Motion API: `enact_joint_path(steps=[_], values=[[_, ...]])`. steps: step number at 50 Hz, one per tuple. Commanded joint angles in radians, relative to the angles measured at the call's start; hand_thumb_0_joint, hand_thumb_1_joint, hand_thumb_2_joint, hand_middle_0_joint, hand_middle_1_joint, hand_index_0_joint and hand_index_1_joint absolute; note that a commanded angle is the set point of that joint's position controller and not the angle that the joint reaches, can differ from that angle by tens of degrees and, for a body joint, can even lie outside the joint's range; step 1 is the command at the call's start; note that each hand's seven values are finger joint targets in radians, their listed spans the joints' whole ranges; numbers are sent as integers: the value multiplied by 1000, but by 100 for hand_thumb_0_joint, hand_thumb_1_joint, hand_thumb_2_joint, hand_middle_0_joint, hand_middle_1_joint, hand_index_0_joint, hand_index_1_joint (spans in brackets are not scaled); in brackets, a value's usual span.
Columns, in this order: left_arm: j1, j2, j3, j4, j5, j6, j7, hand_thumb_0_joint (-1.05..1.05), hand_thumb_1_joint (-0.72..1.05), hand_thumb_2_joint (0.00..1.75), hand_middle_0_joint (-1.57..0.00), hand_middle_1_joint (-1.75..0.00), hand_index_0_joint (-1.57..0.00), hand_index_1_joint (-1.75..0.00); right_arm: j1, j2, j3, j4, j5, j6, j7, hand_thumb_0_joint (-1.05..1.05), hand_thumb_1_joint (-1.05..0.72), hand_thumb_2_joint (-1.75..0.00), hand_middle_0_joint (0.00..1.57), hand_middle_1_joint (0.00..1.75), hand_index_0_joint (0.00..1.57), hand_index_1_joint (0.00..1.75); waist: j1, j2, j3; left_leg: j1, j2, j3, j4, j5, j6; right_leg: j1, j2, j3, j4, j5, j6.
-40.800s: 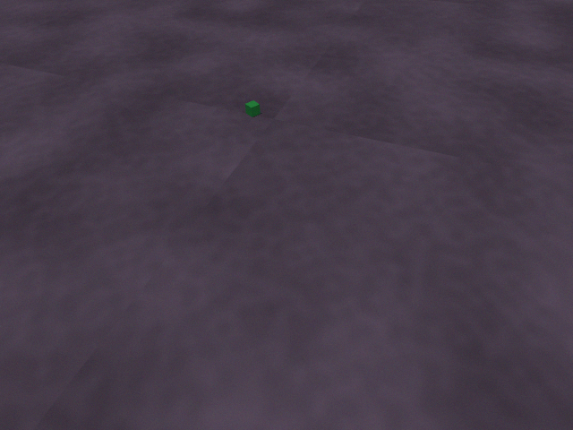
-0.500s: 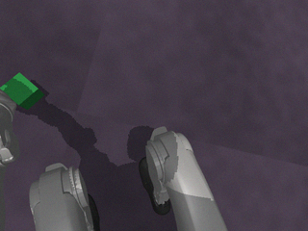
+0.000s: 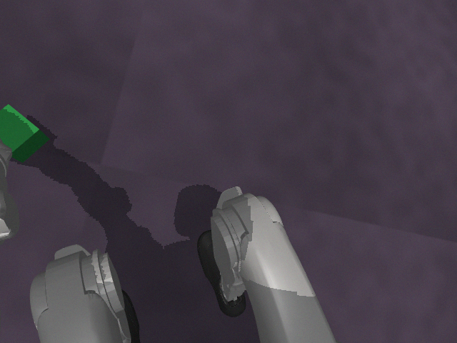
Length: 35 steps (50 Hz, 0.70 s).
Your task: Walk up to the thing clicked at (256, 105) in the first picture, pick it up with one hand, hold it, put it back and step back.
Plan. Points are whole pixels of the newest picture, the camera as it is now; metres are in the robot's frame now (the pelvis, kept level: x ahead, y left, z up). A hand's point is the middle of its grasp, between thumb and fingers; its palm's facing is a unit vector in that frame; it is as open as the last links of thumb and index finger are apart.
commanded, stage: rise first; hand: left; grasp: from above
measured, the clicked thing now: (15, 134) +0.55 +0.23 -0.30
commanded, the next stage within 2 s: approach in 1.02 s
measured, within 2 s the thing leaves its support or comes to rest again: neither
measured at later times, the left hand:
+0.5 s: hand out of the picture +0.51 +0.27 -0.17, palm faces -0.30 -0.30 -0.91, open 12.4 cm
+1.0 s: hand out of the picture +0.51 +0.27 -0.17, palm faces -0.30 -0.30 -0.91, open 12.3 cm
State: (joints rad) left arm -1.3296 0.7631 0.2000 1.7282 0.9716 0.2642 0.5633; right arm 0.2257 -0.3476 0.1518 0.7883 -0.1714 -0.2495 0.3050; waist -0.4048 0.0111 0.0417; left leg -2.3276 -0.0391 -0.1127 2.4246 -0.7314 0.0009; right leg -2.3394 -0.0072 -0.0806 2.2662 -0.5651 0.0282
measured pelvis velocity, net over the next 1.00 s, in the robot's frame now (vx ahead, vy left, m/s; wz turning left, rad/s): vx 0.00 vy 0.00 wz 0.01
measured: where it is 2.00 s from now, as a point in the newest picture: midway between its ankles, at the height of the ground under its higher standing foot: (180, 318)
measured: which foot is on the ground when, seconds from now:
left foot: down 0.00-1.00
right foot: down 0.00-1.00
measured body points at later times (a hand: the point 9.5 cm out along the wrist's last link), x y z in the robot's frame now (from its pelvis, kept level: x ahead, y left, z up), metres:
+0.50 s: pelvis +0.00 +0.00 +0.00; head +0.27 +0.05 +0.36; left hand +0.52 +0.28 -0.12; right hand -0.03 -0.26 -0.08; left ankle +0.06 +0.12 -0.30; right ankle +0.12 -0.12 -0.30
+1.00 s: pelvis +0.00 +0.00 +0.00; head +0.27 +0.05 +0.36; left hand +0.52 +0.28 -0.12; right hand -0.03 -0.26 -0.08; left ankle +0.06 +0.12 -0.30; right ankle +0.12 -0.12 -0.30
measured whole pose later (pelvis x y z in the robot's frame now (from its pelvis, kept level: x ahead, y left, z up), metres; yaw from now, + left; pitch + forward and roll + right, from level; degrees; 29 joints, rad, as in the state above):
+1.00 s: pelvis +0.00 +0.00 +0.00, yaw +1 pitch +36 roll -8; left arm -1.27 0.73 0.20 1.70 0.95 0.25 0.53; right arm 0.24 -0.33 0.13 0.81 -0.17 -0.24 0.31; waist -0.38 0.02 0.03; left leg -2.32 -0.04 -0.10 2.42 -0.72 0.00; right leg -2.33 -0.01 -0.07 2.26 -0.56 0.03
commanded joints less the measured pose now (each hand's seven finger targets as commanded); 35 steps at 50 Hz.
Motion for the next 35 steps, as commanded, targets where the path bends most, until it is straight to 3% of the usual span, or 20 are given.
enact_joint_path(steps=[1,5,6,7,10,14,15,18,19,20,25,30,32,33,35], values=[[-372,191,-18,-166,24,8,48,0,-29,76,-33,-80,-32,-80,283,-285,-72,30,6,15,5,0,-88,-89,20,30,20,30,-38,414,-754,474,15,59,-279,260,11,506,35,-83,-173,191,-60],[-338,195,-7,-158,9,27,42,0,-30,78,-32,-80,-31,-81,277,-290,-76,26,13,21,6,0,-88,-89,20,30,20,30,-24,418,-750,475,17,51,-287,267,9,490,33,-84,-166,197,-61],[-314,176,-21,-131,5,31,36,0,-30,77,-32,-80,-32,-81,268,-282,-74,25,12,24,8,0,-88,-89,20,30,20,30,-26,396,-724,441,13,58,-285,251,15,497,37,-82,-174,183,-60],[-323,202,-11,-162,10,28,32,0,-31,78,-32,-81,-31,-81,282,-280,-74,28,11,26,8,0,-89,-89,20,30,20,30,-24,370,-736,420,12,65,-276,253,20,524,39,-79,-181,187,-57],[-306,195,-17,-176,-6,25,9,0,-28,77,-33,-79,-33,-79,281,-270,-76,27,13,31,6,0,-88,-89,20,30,20,30,-18,339,-744,394,9,78,-260,261,28,566,39,-67,-193,196,-53],[-259,179,-19,-141,-2,15,-12,0,-27,76,-34,-77,-34,-78,296,-268,-77,43,12,32,0,0,-88,-89,20,30,20,30,-33,315,-684,387,8,64,-267,241,28,516,35,-75,-193,170,-52],[-275,190,-15,-154,-4,7,-11,0,-27,76,-34,-79,-33,-79,295,-271,-78,40,15,33,-3,0,-88,-89,20,30,20,30,-23,319,-705,381,8,60,-275,227,27,513,36,-76,-189,155,-53],[-310,125,-55,-159,-12,-1,-12,0,-27,76,-34,-79,-34,-79,277,-267,-83,27,12,29,-3,0,-88,-89,20,30,20,30,-40,333,-706,421,10,53,-275,229,21,499,38,-83,-187,158,-56],[-319,138,-44,-159,-5,-5,-10,0,-27,76,-33,-80,-33,-80,303,-269,-81,46,10,28,-2,0,-88,-89,20,30,20,30,-47,326,-694,414,9,50,-279,220,22,489,36,-85,-188,153,-55],[-346,152,-41,-202,-7,-11,-5,0,-26,75,-33,-81,-33,-81,295,-269,-82,42,11,27,-4,0,-88,-89,20,30,20,30,-35,350,-717,423,9,52,-281,218,19,487,34,-82,-185,149,-56],[-359,152,-45,-187,13,-13,12,0,-28,77,-34,-78,-33,-79,282,-271,-84,44,7,20,-5,0,-88,-89,20,30,20,30,-40,380,-722,450,7,62,-275,205,15,465,34,-82,-182,139,-59],[-354,165,-26,-189,24,3,28,0,-27,76,-36,-76,-35,-77,277,-277,-90,43,11,21,-3,0,-88,-89,20,30,20,30,-11,413,-760,471,9,63,-293,211,10,460,29,-79,-172,145,-63],[-326,134,-42,-141,26,15,28,0,-27,76,-36,-75,-34,-76,265,-274,-91,41,12,23,-1,0,-88,-89,20,30,20,30,-22,392,-721,457,10,60,-295,205,12,434,31,-82,-175,139,-62],[-328,150,-32,-149,26,15,26,0,-28,77,-35,-75,-34,-76,287,-276,-90,53,8,24,1,0,-88,-89,20,30,20,30,-30,370,-711,425,8,65,-285,217,16,458,32,-80,-178,152,-59],[-293,155,-30,-130,17,18,19,0,-26,75,-36,-75,-35,-76,273,-274,-90,47,10,21,0,0,-88,-89,20,30,20,30,-20,333,-697,396,4,66,-284,216,22,465,31,-76,-182,145,-57]])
